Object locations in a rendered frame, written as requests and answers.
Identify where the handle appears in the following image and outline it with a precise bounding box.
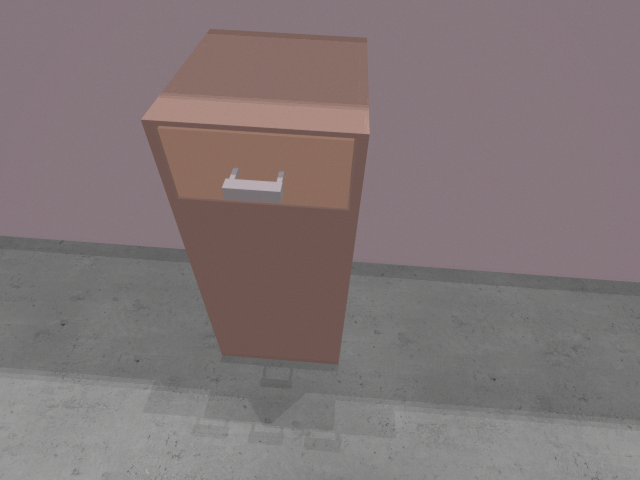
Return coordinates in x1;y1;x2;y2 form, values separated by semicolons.
222;168;285;203

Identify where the drawer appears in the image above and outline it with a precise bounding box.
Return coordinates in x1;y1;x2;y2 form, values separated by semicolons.
157;126;354;209

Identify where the cabinet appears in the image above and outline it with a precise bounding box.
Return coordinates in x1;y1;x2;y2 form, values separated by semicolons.
141;29;370;365

